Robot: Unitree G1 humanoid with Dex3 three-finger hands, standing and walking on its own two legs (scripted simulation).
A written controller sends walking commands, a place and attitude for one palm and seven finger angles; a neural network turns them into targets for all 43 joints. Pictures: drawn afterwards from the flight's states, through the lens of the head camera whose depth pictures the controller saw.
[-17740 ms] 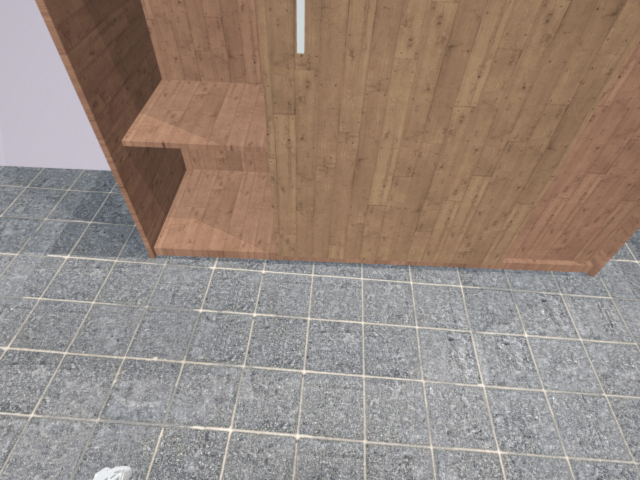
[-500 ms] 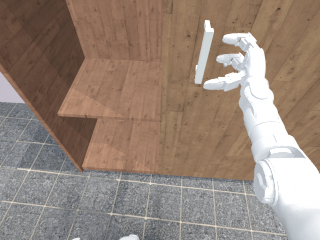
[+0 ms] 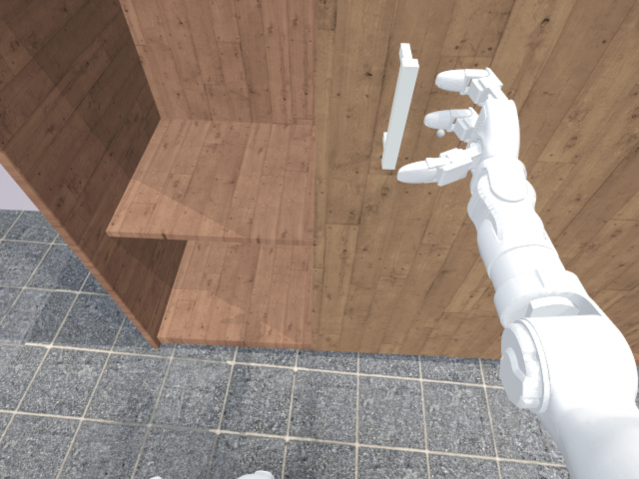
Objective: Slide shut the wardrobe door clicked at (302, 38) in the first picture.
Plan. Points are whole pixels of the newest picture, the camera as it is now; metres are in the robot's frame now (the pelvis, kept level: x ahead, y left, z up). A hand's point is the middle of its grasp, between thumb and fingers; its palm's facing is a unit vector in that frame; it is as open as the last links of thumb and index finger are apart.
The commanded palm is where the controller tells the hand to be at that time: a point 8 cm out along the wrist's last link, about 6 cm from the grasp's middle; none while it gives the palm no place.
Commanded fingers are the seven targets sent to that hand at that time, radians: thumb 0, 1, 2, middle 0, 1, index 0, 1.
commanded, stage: move the hooked fingers beside the handle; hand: right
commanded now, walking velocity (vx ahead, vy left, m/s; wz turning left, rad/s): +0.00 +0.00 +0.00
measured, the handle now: (396, 110) +0.52 -0.03 +0.19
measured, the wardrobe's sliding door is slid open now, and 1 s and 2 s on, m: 0.49 0.49 0.49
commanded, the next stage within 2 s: feel for the door with the fingertips in 0.40 s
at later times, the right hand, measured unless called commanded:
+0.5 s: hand (443, 133) +0.49 -0.09 +0.18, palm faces -0.04 +1.00 -0.03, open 13.8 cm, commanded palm +0.49 -0.12 +0.16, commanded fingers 0.00 0.50 -0.30 0.30 1.20 0.30 1.20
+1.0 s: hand (437, 134) +0.49 -0.08 +0.18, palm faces +0.01 +1.00 -0.03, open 13.9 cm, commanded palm +0.49 -0.09 +0.16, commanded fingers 0.00 0.50 -0.30 0.30 1.20 0.30 1.20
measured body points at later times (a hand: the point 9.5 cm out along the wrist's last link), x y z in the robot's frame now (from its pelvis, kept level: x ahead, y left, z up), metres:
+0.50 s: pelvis +0.00 +0.00 +0.00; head +0.04 +0.01 +0.45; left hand +0.05 +0.25 -0.12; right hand +0.48 -0.14 +0.19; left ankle +0.05 +0.12 -0.72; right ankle +0.01 -0.11 -0.72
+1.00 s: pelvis +0.01 -0.01 +0.00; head +0.05 +0.00 +0.45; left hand +0.06 +0.24 -0.13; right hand +0.48 -0.13 +0.19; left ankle +0.05 +0.12 -0.72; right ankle +0.01 -0.11 -0.72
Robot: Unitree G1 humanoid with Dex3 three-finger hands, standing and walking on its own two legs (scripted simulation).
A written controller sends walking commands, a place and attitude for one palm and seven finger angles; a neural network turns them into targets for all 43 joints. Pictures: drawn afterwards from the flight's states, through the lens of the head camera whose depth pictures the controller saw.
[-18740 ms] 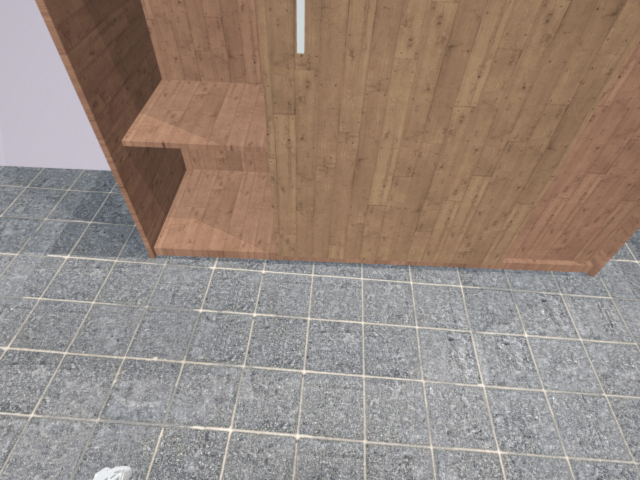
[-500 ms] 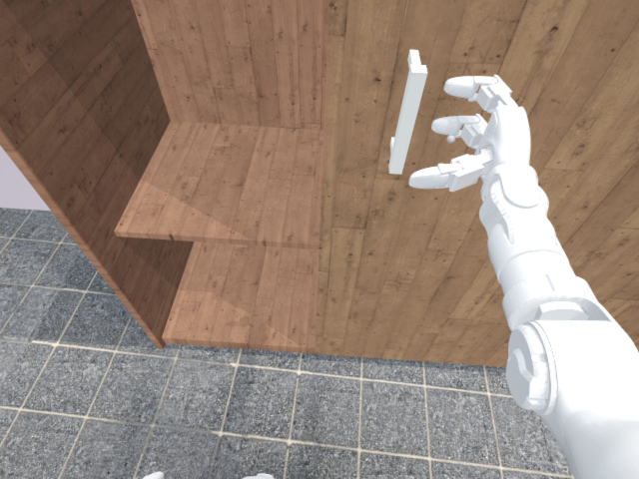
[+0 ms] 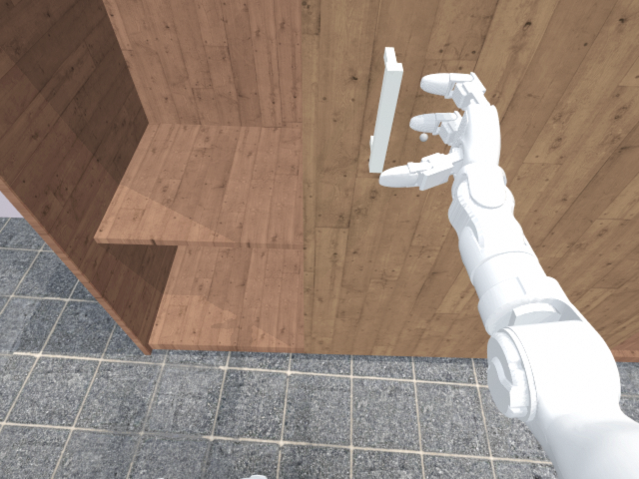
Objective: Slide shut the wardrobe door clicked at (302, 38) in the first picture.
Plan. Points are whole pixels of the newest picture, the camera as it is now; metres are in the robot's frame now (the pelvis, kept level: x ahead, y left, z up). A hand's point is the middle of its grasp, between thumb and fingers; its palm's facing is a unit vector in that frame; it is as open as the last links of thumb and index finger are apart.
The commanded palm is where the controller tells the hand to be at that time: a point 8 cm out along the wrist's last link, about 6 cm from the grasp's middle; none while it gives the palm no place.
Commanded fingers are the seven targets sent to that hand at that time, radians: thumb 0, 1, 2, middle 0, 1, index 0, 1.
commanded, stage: slide the fingers in behind the handle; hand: right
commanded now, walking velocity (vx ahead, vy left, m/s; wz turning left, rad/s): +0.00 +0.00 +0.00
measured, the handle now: (382, 114) +0.52 -0.02 +0.19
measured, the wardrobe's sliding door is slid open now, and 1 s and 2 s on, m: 0.49 0.49 0.49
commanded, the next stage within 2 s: move the hooked fingers beside the handle in 0.42 s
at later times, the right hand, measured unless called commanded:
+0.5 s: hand (397, 146) +0.47 -0.04 +0.17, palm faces -0.06 +1.00 -0.05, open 14.0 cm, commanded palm +0.47 -0.06 +0.16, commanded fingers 0.00 0.50 -0.30 0.30 1.20 0.30 1.20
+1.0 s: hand (397, 144) +0.48 -0.04 +0.17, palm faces -0.05 +1.00 -0.03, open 13.8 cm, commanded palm +0.47 -0.08 +0.16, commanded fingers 0.00 0.50 -0.30 0.30 1.20 0.30 1.20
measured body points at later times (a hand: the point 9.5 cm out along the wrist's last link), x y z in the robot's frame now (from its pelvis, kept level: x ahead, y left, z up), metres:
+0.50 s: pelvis +0.01 +0.01 +0.00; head +0.05 +0.02 +0.45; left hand +0.10 +0.25 -0.13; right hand +0.47 -0.10 +0.18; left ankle +0.04 +0.13 -0.72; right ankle +0.00 -0.10 -0.72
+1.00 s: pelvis +0.01 +0.02 +0.01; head +0.04 +0.03 +0.45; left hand +0.09 +0.26 -0.12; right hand +0.47 -0.10 +0.17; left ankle +0.04 +0.13 -0.72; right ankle +0.00 -0.10 -0.72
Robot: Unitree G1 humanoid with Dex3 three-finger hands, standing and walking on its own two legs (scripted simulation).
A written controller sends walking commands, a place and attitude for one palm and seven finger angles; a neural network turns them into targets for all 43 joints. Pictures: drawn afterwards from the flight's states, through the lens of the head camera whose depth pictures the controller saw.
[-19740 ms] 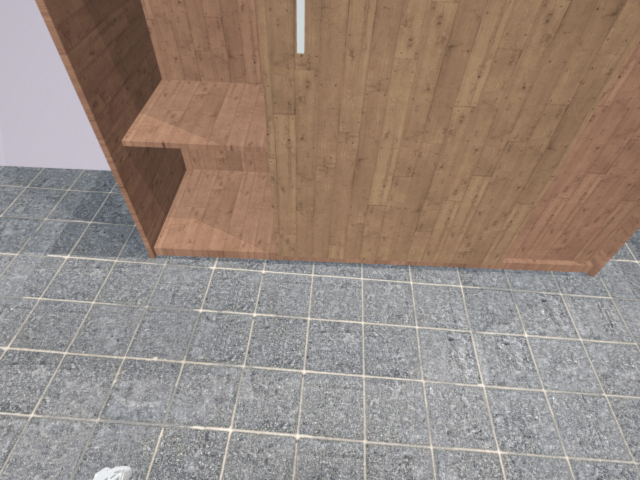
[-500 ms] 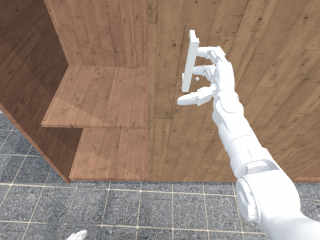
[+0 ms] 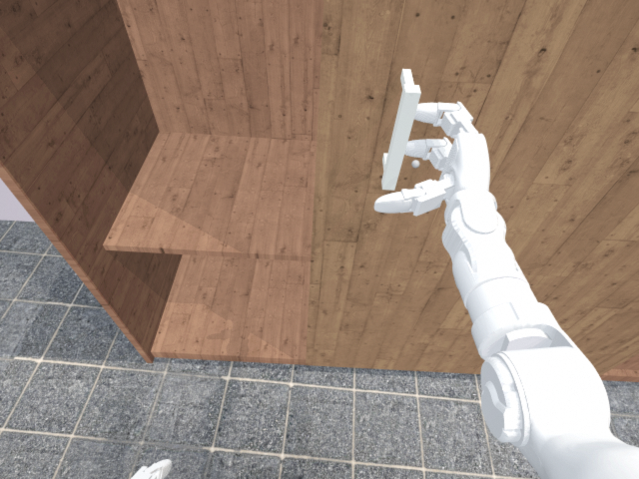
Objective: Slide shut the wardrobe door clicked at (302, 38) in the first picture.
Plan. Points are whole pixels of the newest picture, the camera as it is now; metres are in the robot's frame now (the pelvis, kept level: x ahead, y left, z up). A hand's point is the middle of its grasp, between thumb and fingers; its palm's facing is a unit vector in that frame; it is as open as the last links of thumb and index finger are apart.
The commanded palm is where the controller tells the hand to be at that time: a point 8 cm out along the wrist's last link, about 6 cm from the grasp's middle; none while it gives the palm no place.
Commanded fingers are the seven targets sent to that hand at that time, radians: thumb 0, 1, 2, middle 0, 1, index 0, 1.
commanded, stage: move the hooked fingers beside the handle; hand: right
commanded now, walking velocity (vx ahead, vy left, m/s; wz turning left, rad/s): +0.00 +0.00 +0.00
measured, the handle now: (397, 133) +0.50 -0.04 +0.18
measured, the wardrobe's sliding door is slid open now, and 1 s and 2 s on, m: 0.49 0.49 0.49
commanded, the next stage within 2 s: none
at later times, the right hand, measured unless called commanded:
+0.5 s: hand (417, 164) +0.46 -0.07 +0.17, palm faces -0.04 +1.00 -0.02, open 13.8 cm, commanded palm +0.46 -0.12 +0.16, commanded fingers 0.00 0.50 -0.30 0.30 1.20 0.30 1.20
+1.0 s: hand (421, 163) +0.46 -0.07 +0.17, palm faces -0.05 +1.00 -0.01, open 13.8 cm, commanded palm +0.46 -0.13 +0.16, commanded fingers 0.00 0.50 -0.30 0.30 1.20 0.30 1.20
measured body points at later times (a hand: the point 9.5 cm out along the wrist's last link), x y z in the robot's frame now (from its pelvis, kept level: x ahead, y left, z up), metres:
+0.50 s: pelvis -0.01 -0.01 +0.00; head +0.02 +0.01 +0.45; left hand +0.04 +0.24 -0.13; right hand +0.46 -0.12 +0.17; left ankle +0.03 +0.11 -0.73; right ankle -0.02 -0.12 -0.73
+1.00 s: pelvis -0.01 -0.01 +0.00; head +0.02 +0.00 +0.45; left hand +0.03 +0.24 -0.13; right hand +0.46 -0.13 +0.17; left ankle +0.03 +0.11 -0.73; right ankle -0.02 -0.12 -0.73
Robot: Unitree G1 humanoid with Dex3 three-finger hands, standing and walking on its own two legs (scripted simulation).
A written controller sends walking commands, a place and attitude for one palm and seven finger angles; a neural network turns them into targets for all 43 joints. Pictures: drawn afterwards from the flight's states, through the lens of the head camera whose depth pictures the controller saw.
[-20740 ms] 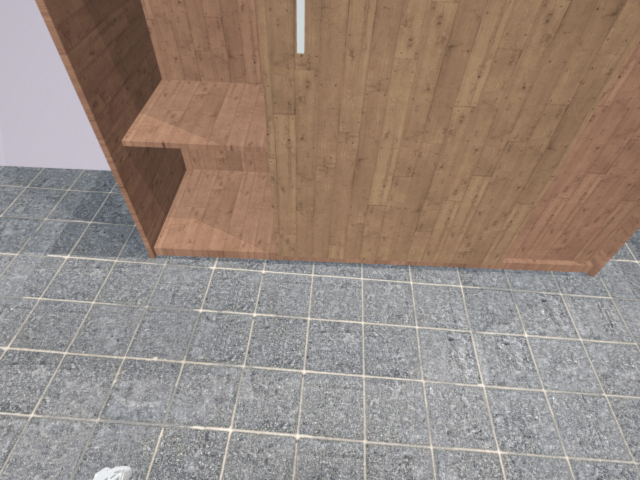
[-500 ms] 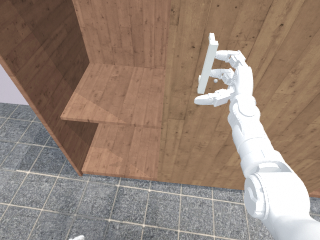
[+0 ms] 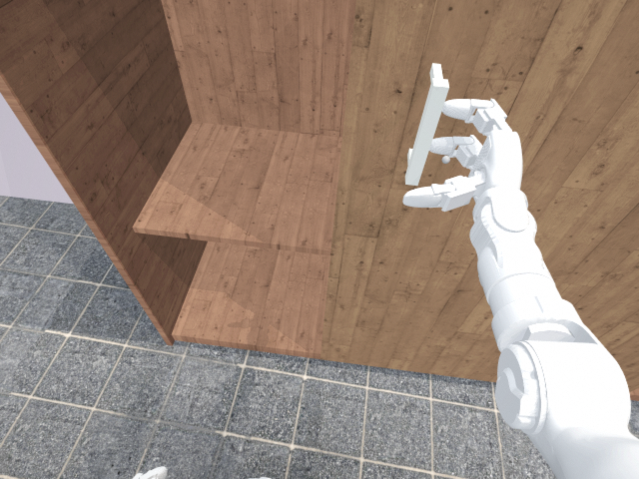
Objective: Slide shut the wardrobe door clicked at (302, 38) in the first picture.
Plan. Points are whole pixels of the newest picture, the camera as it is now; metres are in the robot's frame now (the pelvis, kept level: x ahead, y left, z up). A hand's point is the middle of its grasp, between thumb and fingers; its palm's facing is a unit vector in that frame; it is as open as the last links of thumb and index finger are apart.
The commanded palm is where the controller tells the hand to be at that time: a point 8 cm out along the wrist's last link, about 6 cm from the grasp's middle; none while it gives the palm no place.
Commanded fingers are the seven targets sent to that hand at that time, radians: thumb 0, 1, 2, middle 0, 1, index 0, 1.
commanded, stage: move the hooked fingers beside the handle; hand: right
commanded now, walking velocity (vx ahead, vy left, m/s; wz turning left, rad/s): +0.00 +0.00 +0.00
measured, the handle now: (423, 128) +0.51 -0.05 +0.18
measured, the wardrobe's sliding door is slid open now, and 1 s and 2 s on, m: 0.49 0.49 0.49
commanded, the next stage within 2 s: feel for the door with the fingertips in 1.58 s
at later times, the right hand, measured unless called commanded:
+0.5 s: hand (447, 159) +0.47 -0.08 +0.17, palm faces -0.03 +1.00 +0.00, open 13.8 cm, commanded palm +0.45 -0.16 +0.17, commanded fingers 0.00 0.50 -0.30 0.30 1.20 0.30 1.20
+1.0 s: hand (475, 160) +0.46 -0.11 +0.18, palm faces +0.00 +1.00 +0.00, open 14.0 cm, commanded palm +0.44 -0.16 +0.17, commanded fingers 0.00 0.50 -0.30 0.30 1.20 0.30 1.20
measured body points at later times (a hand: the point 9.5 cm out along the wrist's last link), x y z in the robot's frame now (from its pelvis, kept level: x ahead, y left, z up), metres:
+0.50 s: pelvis +0.01 +0.00 +0.00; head +0.03 +0.02 +0.45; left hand +0.06 +0.26 -0.12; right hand +0.47 -0.14 +0.17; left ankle +0.05 +0.12 -0.73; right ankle -0.01 -0.11 -0.73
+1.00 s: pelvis +0.03 +0.00 +0.01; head +0.03 +0.02 +0.46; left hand +0.12 +0.26 -0.11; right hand +0.45 -0.17 +0.18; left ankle +0.05 +0.12 -0.73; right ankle -0.01 -0.11 -0.73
